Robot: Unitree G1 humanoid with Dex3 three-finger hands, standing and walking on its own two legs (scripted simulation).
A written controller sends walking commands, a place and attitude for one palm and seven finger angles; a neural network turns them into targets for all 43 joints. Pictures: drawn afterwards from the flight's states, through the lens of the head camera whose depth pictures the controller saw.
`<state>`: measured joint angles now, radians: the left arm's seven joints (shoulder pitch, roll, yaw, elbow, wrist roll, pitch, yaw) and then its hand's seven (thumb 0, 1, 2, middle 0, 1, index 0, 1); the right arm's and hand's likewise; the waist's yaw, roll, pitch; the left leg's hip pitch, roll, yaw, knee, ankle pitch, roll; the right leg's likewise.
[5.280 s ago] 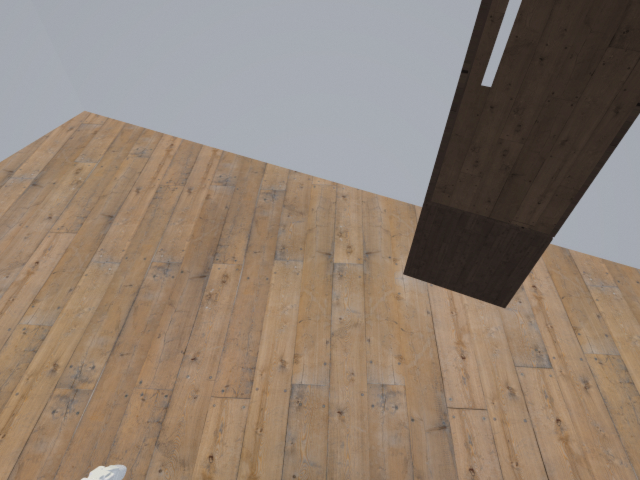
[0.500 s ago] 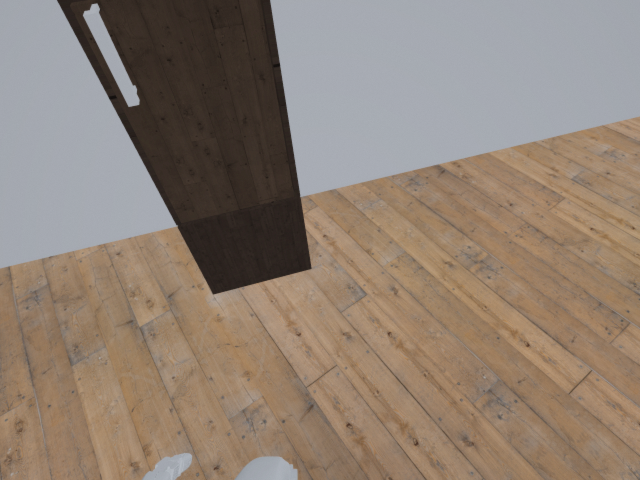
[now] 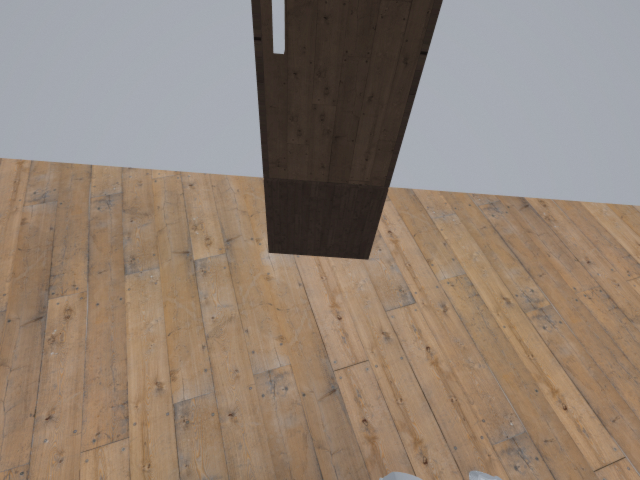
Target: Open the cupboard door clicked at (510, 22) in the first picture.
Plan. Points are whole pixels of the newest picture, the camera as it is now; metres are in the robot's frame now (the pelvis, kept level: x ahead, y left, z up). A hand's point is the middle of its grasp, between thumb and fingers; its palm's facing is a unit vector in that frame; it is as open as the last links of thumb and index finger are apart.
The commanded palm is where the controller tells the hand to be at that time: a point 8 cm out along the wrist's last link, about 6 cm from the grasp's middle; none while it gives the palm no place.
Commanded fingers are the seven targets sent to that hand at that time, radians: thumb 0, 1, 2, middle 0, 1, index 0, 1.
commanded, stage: take the last steps up to it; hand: left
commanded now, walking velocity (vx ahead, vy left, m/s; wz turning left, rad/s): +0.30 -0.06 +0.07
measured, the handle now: (279, 0) +0.91 +0.19 +0.15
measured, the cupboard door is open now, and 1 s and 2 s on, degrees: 0 0 0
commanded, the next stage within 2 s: come to a stop and stand still in 1.06 s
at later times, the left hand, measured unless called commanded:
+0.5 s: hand out of the picture +0.02 +0.12 -0.16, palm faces +0.13 -0.97 -0.21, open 7.3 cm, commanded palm none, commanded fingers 0.00 0.90 0.90 -0.20 -0.30 -0.20 -0.30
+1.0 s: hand (212, 377) +0.27 +0.20 -0.17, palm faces +0.12 -0.98 -0.19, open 7.4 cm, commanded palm none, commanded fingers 0.00 0.90 0.90 -0.20 -0.30 -0.20 -0.30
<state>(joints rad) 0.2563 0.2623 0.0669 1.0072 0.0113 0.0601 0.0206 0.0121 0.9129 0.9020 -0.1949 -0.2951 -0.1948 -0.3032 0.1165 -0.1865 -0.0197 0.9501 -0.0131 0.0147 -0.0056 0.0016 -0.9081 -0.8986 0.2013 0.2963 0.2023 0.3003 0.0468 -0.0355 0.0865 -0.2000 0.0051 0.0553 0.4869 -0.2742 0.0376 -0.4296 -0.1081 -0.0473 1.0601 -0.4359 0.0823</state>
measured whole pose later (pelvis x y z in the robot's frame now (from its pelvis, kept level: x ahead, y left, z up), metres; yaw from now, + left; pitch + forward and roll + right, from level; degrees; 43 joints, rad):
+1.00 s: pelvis +0.25 +0.01 +0.00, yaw +2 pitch -1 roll +1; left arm 0.25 0.17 0.07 1.05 0.03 -0.01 0.00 0.01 0.92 0.90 -0.19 -0.29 -0.19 -0.30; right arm 0.24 -0.16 -0.05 1.05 -0.02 -0.06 -0.02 -0.02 -0.95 -0.90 0.20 0.30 0.20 0.30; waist 0.01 -0.02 0.02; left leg -0.18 0.03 0.19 0.43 -0.24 0.03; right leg -0.50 -0.12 -0.08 0.96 -0.29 0.02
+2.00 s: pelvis +0.33 +0.00 +0.00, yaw +2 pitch +0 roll -1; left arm 0.23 0.20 0.04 1.07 0.01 0.05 0.02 0.01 0.91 0.90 -0.19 -0.30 -0.19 -0.30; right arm 0.21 -0.16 -0.04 1.05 -0.02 0.01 -0.03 0.00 -0.92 -0.90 0.20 0.30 0.20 0.30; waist -0.02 -0.01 0.04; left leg -0.24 0.04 0.08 0.41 -0.16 0.02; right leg -0.21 -0.04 -0.02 0.63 -0.42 0.04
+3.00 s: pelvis +0.37 -0.04 +0.00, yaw +3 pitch -1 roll +1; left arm 0.29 0.13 0.01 1.12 0.00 0.00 0.05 0.01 0.91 0.90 -0.20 -0.30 -0.20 -0.30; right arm 0.23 -0.15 -0.01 1.15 -0.01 0.00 -0.04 0.01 -0.93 -0.90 0.20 0.30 0.20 0.30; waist 0.01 -0.01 0.04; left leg -0.19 0.06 0.04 0.45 -0.24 -0.05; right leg -0.05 -0.01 -0.05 0.42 -0.35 -0.01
